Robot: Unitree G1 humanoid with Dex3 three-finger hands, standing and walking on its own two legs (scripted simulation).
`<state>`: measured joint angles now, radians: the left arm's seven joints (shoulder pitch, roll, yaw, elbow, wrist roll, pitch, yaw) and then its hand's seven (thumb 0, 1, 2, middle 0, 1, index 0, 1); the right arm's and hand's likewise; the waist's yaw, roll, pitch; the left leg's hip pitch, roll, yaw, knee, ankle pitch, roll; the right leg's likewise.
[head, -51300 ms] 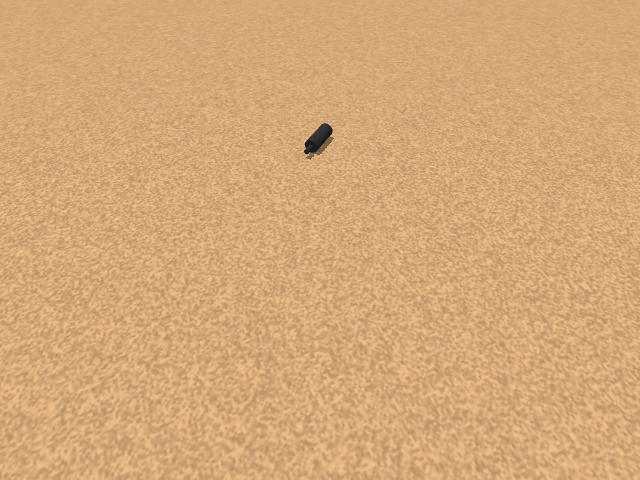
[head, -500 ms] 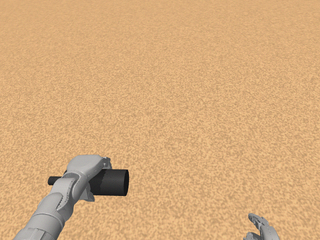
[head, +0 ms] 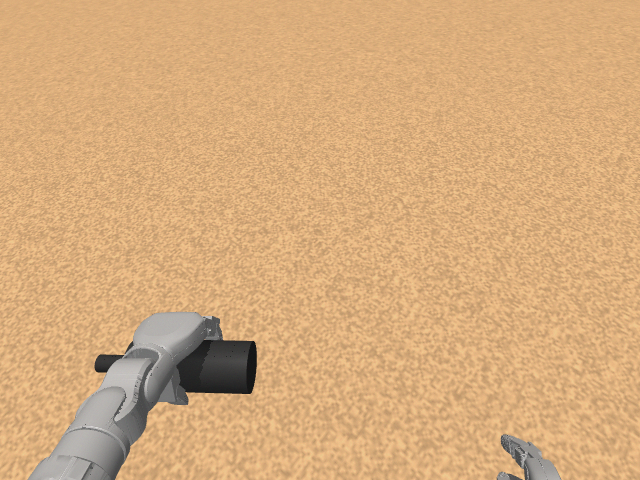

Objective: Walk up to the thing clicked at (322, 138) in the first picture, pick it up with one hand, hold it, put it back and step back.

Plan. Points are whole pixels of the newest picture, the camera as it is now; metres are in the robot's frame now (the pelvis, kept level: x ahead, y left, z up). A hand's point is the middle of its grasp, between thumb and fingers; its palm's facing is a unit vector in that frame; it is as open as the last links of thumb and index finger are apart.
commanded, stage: crouch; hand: left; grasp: from above
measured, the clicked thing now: (175, 365) +0.30 +0.23 -0.07
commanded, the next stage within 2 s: lower in 1.90 s
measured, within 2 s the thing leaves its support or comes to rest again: neither
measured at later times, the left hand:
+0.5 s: hand (220, 388) +0.32 +0.20 -0.24, palm faces -0.43 +0.08 -0.90, open 10.1 cm
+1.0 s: hand (253, 410) +0.36 +0.18 -0.47, palm faces -0.47 +0.03 -0.88, open 10.1 cm
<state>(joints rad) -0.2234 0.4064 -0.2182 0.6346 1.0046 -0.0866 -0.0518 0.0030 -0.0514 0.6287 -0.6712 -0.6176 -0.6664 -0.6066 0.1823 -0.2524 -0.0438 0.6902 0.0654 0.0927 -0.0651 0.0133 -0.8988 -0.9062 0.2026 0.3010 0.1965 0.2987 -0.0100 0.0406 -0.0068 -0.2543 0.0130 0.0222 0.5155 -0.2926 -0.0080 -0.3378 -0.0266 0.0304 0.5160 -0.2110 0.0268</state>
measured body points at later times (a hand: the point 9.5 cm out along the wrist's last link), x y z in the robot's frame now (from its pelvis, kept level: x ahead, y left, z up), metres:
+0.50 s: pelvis -0.05 +0.00 -0.12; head +0.08 +0.01 +0.31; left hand +0.34 +0.20 -0.19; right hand +0.02 -0.29 -0.25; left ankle -0.02 +0.12 -0.73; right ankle +0.03 -0.14 -0.73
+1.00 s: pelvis -0.08 +0.00 -0.30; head +0.14 +0.03 +0.09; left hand +0.38 +0.18 -0.42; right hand -0.02 -0.27 -0.43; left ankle -0.02 +0.13 -0.73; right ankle +0.03 -0.14 -0.73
